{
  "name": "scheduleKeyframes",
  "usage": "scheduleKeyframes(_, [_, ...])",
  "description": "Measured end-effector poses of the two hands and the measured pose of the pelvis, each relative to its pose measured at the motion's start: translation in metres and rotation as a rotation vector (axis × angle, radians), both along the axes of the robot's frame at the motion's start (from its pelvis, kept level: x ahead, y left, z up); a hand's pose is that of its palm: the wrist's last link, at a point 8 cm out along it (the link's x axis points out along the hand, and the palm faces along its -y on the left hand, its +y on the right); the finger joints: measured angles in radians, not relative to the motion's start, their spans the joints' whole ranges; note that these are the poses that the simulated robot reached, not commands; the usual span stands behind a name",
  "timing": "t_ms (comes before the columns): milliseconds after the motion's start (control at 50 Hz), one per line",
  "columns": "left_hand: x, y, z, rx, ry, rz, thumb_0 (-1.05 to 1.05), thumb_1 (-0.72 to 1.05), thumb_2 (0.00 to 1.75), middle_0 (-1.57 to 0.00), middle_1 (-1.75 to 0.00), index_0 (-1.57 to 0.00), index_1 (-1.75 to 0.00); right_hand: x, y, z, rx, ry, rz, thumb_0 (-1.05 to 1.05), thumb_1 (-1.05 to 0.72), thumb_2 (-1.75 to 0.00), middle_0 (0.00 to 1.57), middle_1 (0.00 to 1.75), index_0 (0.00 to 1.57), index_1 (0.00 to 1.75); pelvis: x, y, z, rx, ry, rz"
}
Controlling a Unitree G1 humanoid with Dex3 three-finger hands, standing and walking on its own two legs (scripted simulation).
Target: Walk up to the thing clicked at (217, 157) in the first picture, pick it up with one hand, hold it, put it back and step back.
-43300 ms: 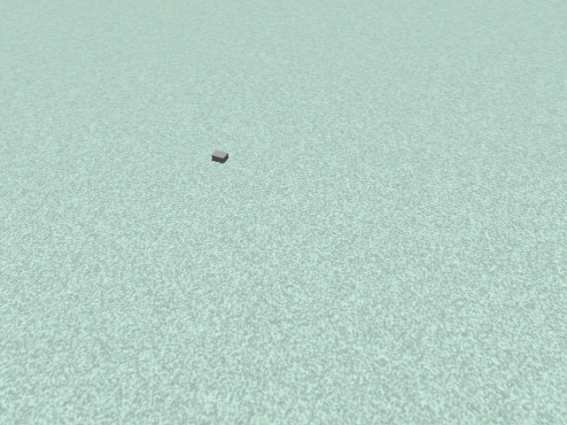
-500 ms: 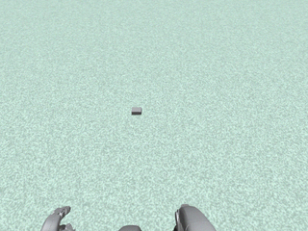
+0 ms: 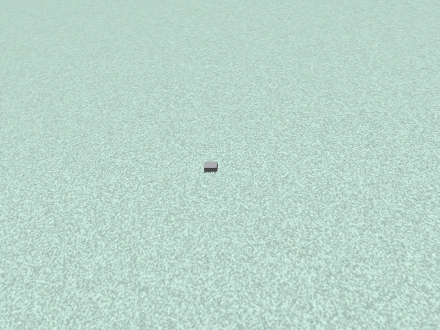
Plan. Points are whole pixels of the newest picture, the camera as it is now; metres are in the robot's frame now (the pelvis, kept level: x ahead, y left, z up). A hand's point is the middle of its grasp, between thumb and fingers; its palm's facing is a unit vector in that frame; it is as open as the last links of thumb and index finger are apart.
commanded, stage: step back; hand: left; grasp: from above
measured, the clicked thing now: (210, 166) +1.10 +0.21 -0.75
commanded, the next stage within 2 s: stand in 0.64 s
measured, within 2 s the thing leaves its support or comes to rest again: neither
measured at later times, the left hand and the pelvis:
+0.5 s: hand out of the picture +0.15 +0.25 -0.14, palm faces -0.05 -0.92 -0.38, open 7.4 cm; pelvis +0.04 +0.00 +0.00, yaw -2 degrees
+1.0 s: hand (122, 317) +0.17 +0.26 -0.14, palm faces -0.03 -0.95 -0.32, open 7.4 cm; pelvis +0.06 +0.01 +0.02, yaw -1 degrees
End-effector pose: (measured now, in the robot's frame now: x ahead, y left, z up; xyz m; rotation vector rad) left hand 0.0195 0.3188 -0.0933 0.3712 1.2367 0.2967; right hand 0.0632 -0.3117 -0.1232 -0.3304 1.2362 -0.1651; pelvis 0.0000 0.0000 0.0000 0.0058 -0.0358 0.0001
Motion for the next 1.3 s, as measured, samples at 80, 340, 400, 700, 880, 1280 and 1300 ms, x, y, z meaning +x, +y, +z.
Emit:
scheduleKeyframes(80, [0.013,0.018,-0.011,-0.012,0.000,-0.014,0.01,0.90,0.90,-0.21,-0.30,-0.21,-0.30,0.003,0.017,0.003,-0.014,-0.017,-0.003,0.01,-0.90,-0.90,0.20,0.30,0.21,0.30,0.001,0.014,-0.004,0.036,-0.011,-0.008])
scheduleKeyframes(340, [0.093,0.005,-0.013,-0.052,-0.062,-0.112,0.01,0.90,0.90,-0.20,-0.30,-0.20,-0.30,0.005,0.009,0.017,-0.044,-0.043,-0.073,0.00,-0.90,-0.90,0.21,0.30,0.21,0.31,0.027,0.008,0.000,0.013,-0.007,-0.040])
scheduleKeyframes(400, [0.103,-0.007,-0.015,-0.038,-0.069,-0.108,0.00,0.90,0.90,-0.20,-0.30,-0.20,-0.30,0.015,0.000,0.004,-0.037,-0.034,-0.089,0.00,-0.90,-0.90,0.20,0.30,0.21,0.30,0.034,0.002,-0.005,-0.019,-0.018,-0.038])
scheduleKeyframes(700, [0.162,-0.022,-0.011,-0.102,-0.138,-0.106,0.01,0.90,0.90,-0.21,-0.30,-0.21,-0.30,0.050,0.026,0.004,0.003,-0.001,-0.055,0.00,-0.90,-0.90,0.20,0.30,0.21,0.30,0.057,0.009,0.004,0.003,0.013,-0.027])
scheduleKeyframes(880, [0.160,-0.021,-0.012,-0.122,-0.094,-0.100,0.01,0.90,0.90,-0.21,-0.30,-0.20,-0.30,0.072,0.027,0.021,-0.014,-0.053,-0.049,0.00,-0.90,-0.90,0.20,0.30,0.21,0.30,0.063,0.012,0.013,-0.003,-0.002,-0.027])
scheduleKeyframes(1280, [0.103,-0.016,-0.004,-0.088,-0.012,-0.053,0.01,0.90,0.90,-0.20,-0.30,-0.20,-0.30,0.068,0.025,0.020,0.015,-0.061,-0.025,0.00,-0.90,-0.90,0.20,0.30,0.21,0.30,0.047,0.005,0.018,0.002,-0.021,-0.020])
scheduleKeyframes(1300, [0.100,-0.016,-0.004,-0.086,-0.010,-0.052,0.01,0.90,0.90,-0.20,-0.30,-0.20,-0.30,0.065,0.024,0.019,0.018,-0.055,-0.026,0.00,-0.90,-0.90,0.20,0.30,0.21,0.30,0.046,0.004,0.018,0.002,-0.021,-0.020])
